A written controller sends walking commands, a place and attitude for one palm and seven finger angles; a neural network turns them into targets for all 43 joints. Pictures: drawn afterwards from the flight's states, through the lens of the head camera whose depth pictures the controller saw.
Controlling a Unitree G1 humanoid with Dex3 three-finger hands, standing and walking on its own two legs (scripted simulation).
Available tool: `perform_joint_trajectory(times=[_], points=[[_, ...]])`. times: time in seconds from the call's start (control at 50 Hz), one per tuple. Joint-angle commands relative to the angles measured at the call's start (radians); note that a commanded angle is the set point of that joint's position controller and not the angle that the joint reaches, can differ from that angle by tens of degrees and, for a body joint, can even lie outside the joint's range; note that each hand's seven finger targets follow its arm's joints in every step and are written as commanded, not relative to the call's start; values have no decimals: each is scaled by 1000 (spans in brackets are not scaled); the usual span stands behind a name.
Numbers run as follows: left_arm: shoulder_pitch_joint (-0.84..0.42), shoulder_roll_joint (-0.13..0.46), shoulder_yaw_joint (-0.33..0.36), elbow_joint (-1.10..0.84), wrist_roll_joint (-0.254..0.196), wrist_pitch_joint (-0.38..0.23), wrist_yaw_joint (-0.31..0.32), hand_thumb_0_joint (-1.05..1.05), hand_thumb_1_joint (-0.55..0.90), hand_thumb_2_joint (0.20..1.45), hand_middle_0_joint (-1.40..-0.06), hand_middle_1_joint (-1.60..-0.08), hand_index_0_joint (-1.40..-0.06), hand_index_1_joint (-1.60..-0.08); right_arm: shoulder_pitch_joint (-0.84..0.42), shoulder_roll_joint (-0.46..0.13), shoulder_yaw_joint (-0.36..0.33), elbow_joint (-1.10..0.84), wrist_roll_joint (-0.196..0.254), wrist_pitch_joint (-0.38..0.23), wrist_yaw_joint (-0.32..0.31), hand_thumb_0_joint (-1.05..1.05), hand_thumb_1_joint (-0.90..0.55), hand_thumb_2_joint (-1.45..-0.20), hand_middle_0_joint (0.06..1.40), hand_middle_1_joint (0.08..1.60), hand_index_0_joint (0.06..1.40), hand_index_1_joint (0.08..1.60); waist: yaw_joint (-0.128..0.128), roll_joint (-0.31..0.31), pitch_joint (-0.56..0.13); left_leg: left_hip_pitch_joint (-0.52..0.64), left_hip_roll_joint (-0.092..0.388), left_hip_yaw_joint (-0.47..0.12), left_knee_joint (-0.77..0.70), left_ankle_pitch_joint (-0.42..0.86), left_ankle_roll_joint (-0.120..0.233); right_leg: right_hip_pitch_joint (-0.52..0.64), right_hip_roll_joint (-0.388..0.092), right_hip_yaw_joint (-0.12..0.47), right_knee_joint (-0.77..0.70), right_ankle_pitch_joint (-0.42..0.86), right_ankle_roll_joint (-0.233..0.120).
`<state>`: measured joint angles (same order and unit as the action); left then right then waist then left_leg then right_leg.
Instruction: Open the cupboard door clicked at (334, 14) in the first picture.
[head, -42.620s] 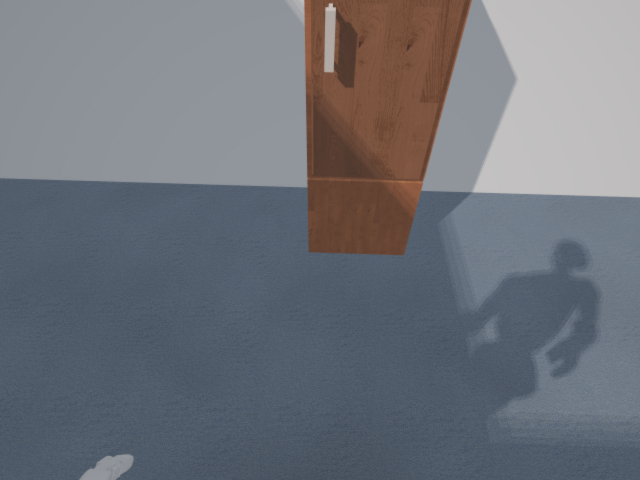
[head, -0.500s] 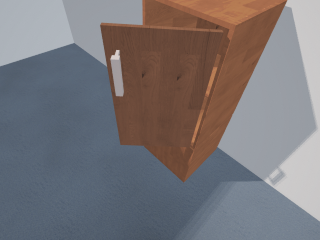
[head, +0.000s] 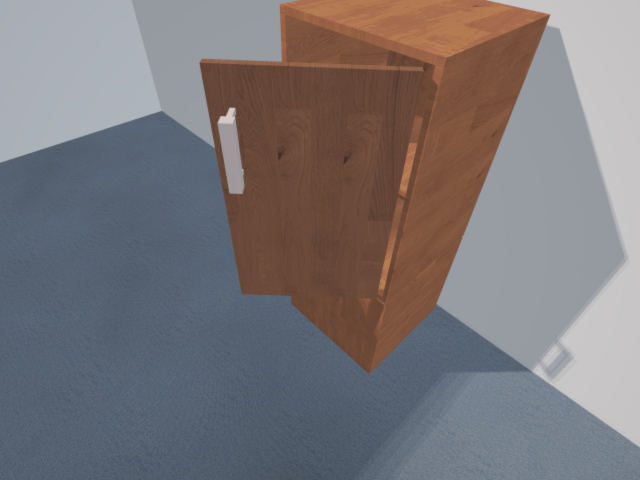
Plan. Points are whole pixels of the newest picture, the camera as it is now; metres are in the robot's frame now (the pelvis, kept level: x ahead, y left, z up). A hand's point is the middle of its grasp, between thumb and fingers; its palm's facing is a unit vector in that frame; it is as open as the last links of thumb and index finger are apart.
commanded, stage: look again from close up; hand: left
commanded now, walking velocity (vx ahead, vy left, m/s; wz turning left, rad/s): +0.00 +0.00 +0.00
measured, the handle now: (234, 151) +0.62 +0.19 +0.11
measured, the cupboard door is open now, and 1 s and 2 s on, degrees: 45 45 45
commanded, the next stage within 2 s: shuffle to correct the standing spot in 0.12 s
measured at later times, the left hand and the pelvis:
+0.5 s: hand out of the picture -0.04 +0.17 -0.18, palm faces +0.02 -0.99 -0.15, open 7.4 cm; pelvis -0.01 +0.01 +0.00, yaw +0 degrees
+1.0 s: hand out of the picture +0.08 +0.18 -0.17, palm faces -0.01 -0.99 -0.14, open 7.3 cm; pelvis +0.07 +0.02 +0.01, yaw -2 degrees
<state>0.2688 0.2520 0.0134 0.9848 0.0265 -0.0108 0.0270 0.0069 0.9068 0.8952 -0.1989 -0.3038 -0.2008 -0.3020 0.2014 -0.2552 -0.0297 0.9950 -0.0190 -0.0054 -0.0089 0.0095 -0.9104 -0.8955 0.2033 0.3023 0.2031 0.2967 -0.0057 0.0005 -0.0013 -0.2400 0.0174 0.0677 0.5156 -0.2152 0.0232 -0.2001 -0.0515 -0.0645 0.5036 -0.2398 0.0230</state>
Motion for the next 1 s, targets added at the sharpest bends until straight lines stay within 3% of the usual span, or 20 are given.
perform_joint_trajectory(times=[0.0, 0.2, 0.26, 0.32, 0.38, 0.44, 0.5, 0.56, 0.6, 0.64, 0.66, 0.7, 0.74, 0.76, 0.78, 0.8, 0.82, 0.88, 0.92, 0.98], points=[[0, 154, 22, -50, -5, -14, 0, 0, 900, 900, -200, -300, -200, -300, 7, -127, -22, -49, 0, -14, 3, 0, -900, -900, 200, 300, 200, 300, -6, -22, 78, -21, 63, -98, -134, -75, 3, -91, -80, 123, -185, -124, -51], [31, 119, 13, -17, -5, -6, -1, 0, 900, 900, -200, -300, -200, -300, 44, -100, -9, 0, 1, -8, 6, 0, -900, -900, 200, 300, 200, 300, 2, -1, 62, -63, 69, -115, -183, -146, -6, -53, -73, 106, -205, -153, -36], [80, 64, 5, 13, -3, 2, 1, 0, 900, 900, -200, -300, -200, -300, 94, -54, 0, 32, -4, 3, 6, 0, -900, -900, 200, 300, 200, 300, 2, -3, 44, -59, 71, -116, -200, -262, -9, -47, -59, 84, -200, -253, -26], [118, 48, 13, 27, 3, 10, -2, 0, 900, 900, -200, -300, -200, -300, 105, -57, -7, 42, -7, 12, 3, 0, -900, -900, 200, 300, 200, 300, 9, 12, 107, -125, 77, -130, -219, -386, 0, -75, -42, 81, -178, -338, -29], [148, 18, 15, 46, -1, 6, -8, 0, 900, 900, -200, -300, -200, -300, 125, -39, -10, 58, -2, 8, -3, 0, -900, -900, 200, 300, 200, 300, 6, 13, 117, -112, 76, -120, -201, -353, 6, -75, -37, 74, -149, -284, -42], [175, -21, 16, 57, -2, 2, -14, 0, 900, 900, -200, -300, -200, -300, 158, -44, -19, 72, 1, -1, -10, 0, -900, -900, 200, 300, 200, 300, 1, 77, 87, -76, 124, -169, -259, -408, 28, -70, -3, 18, -62, -208, -43], [197, -58, 17, 61, 5, 1, -16, 0, 900, 900, -200, -300, -200, -300, 162, -55, -31, 76, 1, -5, -14, 0, -900, -900, 200, 300, 200, 300, 9, 102, 125, -125, 172, -230, -313, -489, 57, -55, 23, -22, 8, -150, -42], [245, -66, 23, 76, 6, -4, -15, 0, 900, 900, -200, -300, -200, -300, 154, -25, -32, 75, 3, -9, -15, 0, -900, -900, 200, 300, 200, 300, 26, 41, 133, -161, 141, -186, -256, -446, 51, -14, 3, 19, -53, -175, -53], [276, -44, 31, 84, 3, -8, -8, 0, 900, 900, -200, -300, -200, -300, 142, 17, -27, 65, 5, -7, -12, 0, -900, -900, 200, 300, 200, 300, 35, -55, 172, -215, 69, -112, -120, -381, 28, -27, -58, 147, -159, -297, -84], [305, 0, 46, 97, -4, -12, 3, 0, 900, 900, -200, -300, -200, -300, 131, 73, -18, 48, 5, -7, -6, 0, -900, -900, 200, 300, 200, 300, 38, -222, 176, -255, -1, 16, 117, -231, 6, -25, -179, 321, -296, -450, -144], [309, 7, 51, 97, -8, -16, 9, 0, 900, 900, -200, -300, -200, -300, 122, 79, -19, 41, 4, -8, -3, 0, -900, -900, 200, 300, 200, 300, 31, -222, 172, -245, 9, 26, 195, -193, 9, -47, -223, 373, -337, -473, -172], [249, 1, 54, 81, -4, -21, 9, 0, 900, 900, -200, -300, -200, -300, 156, 92, -23, 43, 3, -13, 1, 0, -900, -900, 200, 300, 200, 300, -9, -165, 144, -162, 19, 17, 195, -192, 12, -116, -213, 322, -306, -425, -175], [188, -28, 47, 65, -3, -16, 5, 0, 900, 900, -200, -300, -200, -300, 241, 104, -18, 73, 4, -23, 1, 0, -900, -900, 200, 300, 200, 300, -54, -95, 117, 54, 18, 29, 18, -146, 5, -242, -129, 178, -178, -345, -136], [175, -63, 40, 58, -2, -13, 2, 0, 900, 900, -200, -300, -200, -300, 305, 79, -24, 97, 3, -30, -5, 0, -900, -900, 200, 300, 200, 300, -72, 27, 128, 125, 67, -59, -81, -199, 13, -308, -58, 105, -49, -295, -107], [160, -107, 32, 38, -3, -12, -4, 0, 900, 900, -200, -300, -200, -300, 378, 17, -38, 118, -5, -37, -16, 0, -900, -900, 200, 300, 200, 300, -92, 219, 134, 169, 228, -296, -252, -336, 62, -404, 26, 6, 169, -242, -62], [110, -110, 33, 5, 4, -11, -9, 0, 900, 900, -200, -300, -200, -300, 418, -38, -52, 123, -13, -39, -26, 0, -900, -900, 200, 300, 200, 300, -103, 281, 172, 170, 362, -474, -384, -391, 122, -493, 37, -30, 351, -269, -45], [83, -84, 42, -4, 16, -5, -13, 0, 900, 900, -200, -300, -200, -300, 391, -35, -48, 121, -13, -42, -29, 0, -900, -900, 200, 300, 200, 300, -86, 221, 193, 105, 381, -468, -401, -360, 137, -491, -13, 40, 462, -229, -52], [88, -96, 45, 15, 13, -11, -31, 0, 900, 900, -200, -300, -200, -300, 300, 22, -25, 95, -9, -65, -33, 0, -900, -900, 200, 300, 200, 300, -35, 60, 175, 65, 346, -324, -366, -56, 161, -461, -71, 61, 521, -97, -33], [88, -120, 39, 17, 7, -9, -35, 0, 900, 900, -200, -300, -200, -300, 292, 24, -21, 95, -8, -76, -38, 0, -900, -900, 200, 300, 200, 300, -22, 40, 114, 112, 302, -214, -322, 199, 153, -422, -66, 37, 471, -46, -15], [53, -133, 34, 3, -1, -2, -31, 0, 900, 900, -200, -300, -200, -300, 283, 31, -16, 99, -9, -75, -43, 0, -900, -900, 200, 300, 200, 300, -12, 87, 67, 141, 251, -100, -264, 481, 132, -350, -51, 1, 340, 6, -4]])
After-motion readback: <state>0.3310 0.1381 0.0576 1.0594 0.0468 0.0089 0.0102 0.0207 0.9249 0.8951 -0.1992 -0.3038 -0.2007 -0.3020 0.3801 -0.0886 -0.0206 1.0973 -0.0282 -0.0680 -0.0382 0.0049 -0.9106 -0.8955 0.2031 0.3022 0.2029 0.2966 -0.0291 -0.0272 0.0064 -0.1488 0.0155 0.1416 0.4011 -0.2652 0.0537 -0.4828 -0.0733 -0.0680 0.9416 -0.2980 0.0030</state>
